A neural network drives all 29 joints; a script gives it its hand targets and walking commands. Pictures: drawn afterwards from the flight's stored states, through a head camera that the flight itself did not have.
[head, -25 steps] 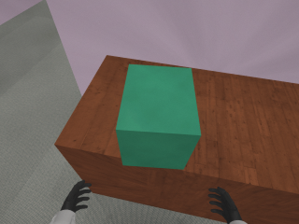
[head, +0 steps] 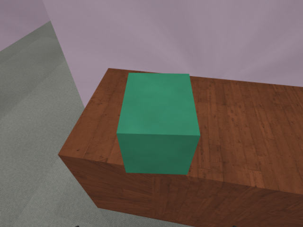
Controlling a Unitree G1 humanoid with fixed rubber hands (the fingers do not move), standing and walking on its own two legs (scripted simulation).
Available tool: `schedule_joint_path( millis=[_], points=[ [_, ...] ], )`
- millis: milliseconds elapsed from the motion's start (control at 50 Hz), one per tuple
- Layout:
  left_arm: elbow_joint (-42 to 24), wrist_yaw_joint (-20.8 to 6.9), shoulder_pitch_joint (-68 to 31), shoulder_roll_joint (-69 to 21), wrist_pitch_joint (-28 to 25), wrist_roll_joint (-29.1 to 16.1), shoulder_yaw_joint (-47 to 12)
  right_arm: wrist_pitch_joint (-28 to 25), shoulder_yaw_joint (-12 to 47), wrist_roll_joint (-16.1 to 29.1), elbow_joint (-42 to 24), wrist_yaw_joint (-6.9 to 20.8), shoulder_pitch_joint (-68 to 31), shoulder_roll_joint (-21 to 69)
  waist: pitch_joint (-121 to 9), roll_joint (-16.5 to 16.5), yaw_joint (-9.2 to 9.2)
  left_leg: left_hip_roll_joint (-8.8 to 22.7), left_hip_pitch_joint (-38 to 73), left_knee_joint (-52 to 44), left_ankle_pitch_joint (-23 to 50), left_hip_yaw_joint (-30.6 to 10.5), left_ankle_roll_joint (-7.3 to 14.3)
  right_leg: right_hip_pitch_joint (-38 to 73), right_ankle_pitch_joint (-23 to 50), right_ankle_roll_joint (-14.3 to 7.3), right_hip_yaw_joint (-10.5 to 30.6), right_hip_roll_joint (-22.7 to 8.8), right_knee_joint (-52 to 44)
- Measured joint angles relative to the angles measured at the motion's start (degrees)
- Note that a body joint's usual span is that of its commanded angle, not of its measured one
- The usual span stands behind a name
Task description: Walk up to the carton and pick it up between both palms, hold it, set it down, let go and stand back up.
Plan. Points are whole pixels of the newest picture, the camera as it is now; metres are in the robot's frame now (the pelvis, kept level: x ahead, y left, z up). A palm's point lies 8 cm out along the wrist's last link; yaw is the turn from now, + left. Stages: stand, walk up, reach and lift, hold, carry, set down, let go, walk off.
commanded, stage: stand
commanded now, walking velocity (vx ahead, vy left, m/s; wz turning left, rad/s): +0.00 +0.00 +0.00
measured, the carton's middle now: (157, 123) +0.43 +0.00 +0.00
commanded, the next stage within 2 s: none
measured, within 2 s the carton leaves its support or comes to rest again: neither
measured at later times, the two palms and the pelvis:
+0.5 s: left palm out of the picture -0.01 +0.23 -0.13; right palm out of the picture -0.03 -0.20 -0.14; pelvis -0.02 +0.02 +0.01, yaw -1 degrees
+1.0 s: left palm out of the picture -0.05 +0.22 -0.14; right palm out of the picture -0.06 -0.16 -0.14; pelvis -0.02 +0.04 +0.01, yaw -2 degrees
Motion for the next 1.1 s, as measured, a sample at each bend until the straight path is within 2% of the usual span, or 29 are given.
schedule_joint_path(
  millis=[200,580,800,1100],
  points=[
    [5.3,1.1,1.0,-1.3,-0.7,-0.5,0.0,-0.8,-0.1,0.0,5.5,-1.1,3.9,1.2,-0.3,-1.9,-0.81,-0.7,0.6,-2.6,1.9,1.1,0.7,-0.4,1.6,0.6,1.2,-0.6,-1.2],
    [16.3,2.1,2.6,-4.7,-0.8,-1.0,-0.5,-1.7,0.8,0.4,13.9,-2.0,5.5,4.6,-0.8,-0.8,-1.08,-2.6,3.0,-8.2,5.5,2.2,2.3,1.1,4.6,2.4,2.7,-2.3,-5.2],
    [20.9,2.5,3.0,-6.6,-0.8,-1.0,-1.1,-1.8,1.2,0.6,16.7,-2.4,5.5,5.5,-0.2,-1.4,-0.99,-3.4,3.2,-9.0,6.0,2.5,3.0,1.0,4.9,3.2,3.2,-3.0,-5.3],
    [23.7,3.0,2.0,-7.5,-0.7,-1.0,-1.7,-1.9,1.8,0.7,18.1,-2.7,4.9,6.2,-0.1,-1.2,-1.18,-4.5,3.5,-9.4,6.0,3.0,4.1,0.8,4.6,4.3,3.9,-4.0,-4.9]
  ],
)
